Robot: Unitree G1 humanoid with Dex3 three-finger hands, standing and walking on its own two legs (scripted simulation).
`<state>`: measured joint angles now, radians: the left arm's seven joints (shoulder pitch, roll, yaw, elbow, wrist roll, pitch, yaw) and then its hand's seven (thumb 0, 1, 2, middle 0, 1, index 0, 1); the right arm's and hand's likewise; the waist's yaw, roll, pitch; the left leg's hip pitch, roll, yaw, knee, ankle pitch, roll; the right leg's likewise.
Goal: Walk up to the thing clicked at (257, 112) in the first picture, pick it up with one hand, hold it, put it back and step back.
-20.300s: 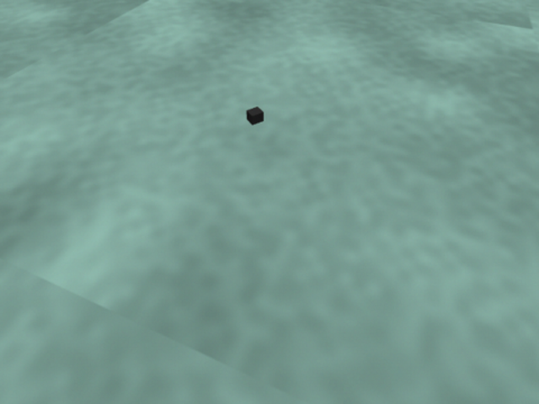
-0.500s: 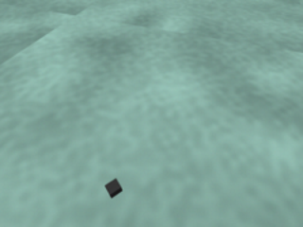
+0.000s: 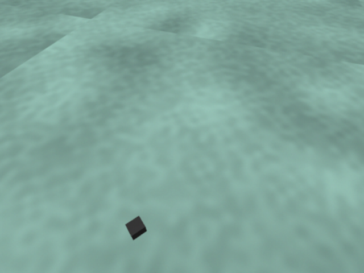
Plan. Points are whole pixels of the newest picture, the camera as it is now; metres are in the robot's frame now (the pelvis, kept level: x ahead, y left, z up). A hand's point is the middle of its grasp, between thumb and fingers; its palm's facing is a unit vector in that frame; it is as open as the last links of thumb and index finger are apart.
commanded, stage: stand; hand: left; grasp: from above
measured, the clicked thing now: (136, 227) +0.47 +0.25 -0.75
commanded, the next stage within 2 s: rise first in 0.76 s
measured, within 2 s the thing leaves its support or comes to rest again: neither
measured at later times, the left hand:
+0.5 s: hand out of the picture +0.08 +0.25 -0.16, palm faces -0.03 -0.94 -0.34, open 7.4 cm
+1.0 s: hand out of the picture +0.13 +0.25 -0.16, palm faces +0.03 -0.94 -0.34, open 7.8 cm
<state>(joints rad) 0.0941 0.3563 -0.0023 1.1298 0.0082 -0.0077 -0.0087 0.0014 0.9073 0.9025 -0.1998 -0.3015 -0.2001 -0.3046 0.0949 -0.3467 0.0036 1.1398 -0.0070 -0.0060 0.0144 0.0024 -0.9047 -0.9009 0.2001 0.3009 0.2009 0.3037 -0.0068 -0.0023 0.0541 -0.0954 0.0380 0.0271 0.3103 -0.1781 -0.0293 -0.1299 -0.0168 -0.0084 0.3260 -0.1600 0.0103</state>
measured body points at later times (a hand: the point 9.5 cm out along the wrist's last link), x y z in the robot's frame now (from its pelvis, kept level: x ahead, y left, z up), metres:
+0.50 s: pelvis +0.00 +0.00 +0.00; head +0.02 +0.00 +0.45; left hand +0.08 +0.30 -0.13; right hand +0.08 -0.30 -0.13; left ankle +0.00 +0.14 -0.75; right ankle +0.01 -0.12 -0.75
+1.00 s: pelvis +0.00 +0.00 -0.01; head +0.05 +0.00 +0.44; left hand +0.13 +0.30 -0.14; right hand +0.10 -0.28 -0.14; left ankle +0.00 +0.14 -0.75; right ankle +0.01 -0.12 -0.75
